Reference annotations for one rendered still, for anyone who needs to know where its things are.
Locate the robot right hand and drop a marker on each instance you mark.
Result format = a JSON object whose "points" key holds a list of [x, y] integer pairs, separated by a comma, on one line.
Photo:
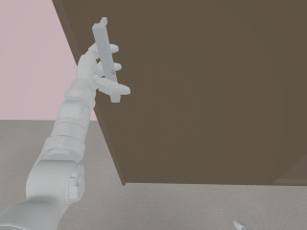
{"points": [[241, 226]]}

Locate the robot left hand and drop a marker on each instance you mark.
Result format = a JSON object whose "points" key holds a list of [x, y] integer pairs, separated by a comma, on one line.
{"points": [[89, 69]]}

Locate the handle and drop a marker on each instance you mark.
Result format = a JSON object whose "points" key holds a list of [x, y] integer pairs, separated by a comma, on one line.
{"points": [[104, 51]]}

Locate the robot left forearm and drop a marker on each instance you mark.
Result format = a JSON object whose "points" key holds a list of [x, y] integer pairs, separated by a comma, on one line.
{"points": [[68, 135]]}

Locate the wardrobe door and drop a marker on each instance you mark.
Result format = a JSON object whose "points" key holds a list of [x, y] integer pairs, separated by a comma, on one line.
{"points": [[218, 88], [297, 171]]}

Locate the robot left upper arm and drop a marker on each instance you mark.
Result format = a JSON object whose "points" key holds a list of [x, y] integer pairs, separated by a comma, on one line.
{"points": [[53, 186]]}

